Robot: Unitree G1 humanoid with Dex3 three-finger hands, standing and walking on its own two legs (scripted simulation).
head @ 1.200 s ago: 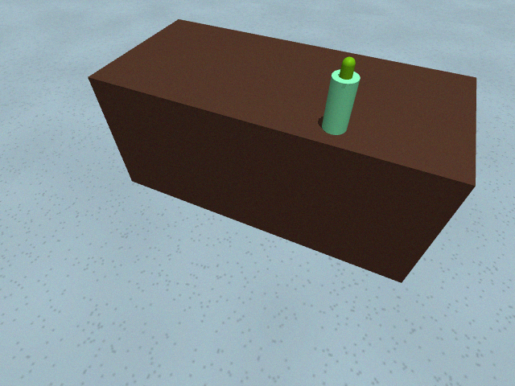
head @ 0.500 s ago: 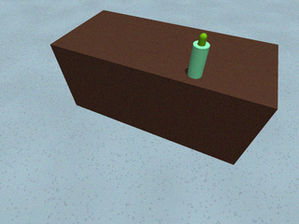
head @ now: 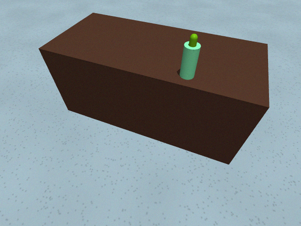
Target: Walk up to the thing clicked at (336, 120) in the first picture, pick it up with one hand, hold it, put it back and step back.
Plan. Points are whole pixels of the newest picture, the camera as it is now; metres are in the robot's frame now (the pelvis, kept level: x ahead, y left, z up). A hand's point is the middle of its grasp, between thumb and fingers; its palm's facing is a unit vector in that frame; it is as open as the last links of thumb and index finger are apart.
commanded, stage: walk up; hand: left
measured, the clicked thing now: (190, 56) +0.91 -0.18 -0.06
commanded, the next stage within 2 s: none
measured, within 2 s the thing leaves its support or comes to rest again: neither
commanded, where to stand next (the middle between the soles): +0.47 -0.23 m, yaw -21 degrees
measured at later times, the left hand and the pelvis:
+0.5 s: hand (107, 217) +0.19 +0.14 -0.16, palm faces -0.18 -0.93 -0.33, open 7.4 cm; pelvis +0.13 -0.11 -0.01, yaw -12 degrees
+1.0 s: hand (152, 127) +0.51 +0.01 -0.14, palm faces -0.38 -0.82 -0.42, open 7.4 cm; pelvis +0.30 -0.21 -0.03, yaw -19 degrees
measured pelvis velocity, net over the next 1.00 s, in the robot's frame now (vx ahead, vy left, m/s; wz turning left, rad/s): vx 0.30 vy -0.21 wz -0.34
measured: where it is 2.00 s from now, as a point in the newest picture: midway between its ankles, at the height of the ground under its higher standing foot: (191, 198)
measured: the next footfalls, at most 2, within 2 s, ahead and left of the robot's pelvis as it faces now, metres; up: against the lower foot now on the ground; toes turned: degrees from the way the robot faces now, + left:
right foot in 0.24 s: +0.15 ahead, -0.23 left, +0.00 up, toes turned -11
left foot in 0.60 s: +0.31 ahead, -0.03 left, +0.00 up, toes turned -8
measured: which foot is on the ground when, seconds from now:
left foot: down 0.00-0.26, up 0.28-0.58, down 0.60-1.00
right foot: up 0.00-0.22, down 0.24-0.60, up 0.62-0.96, down 0.98-1.00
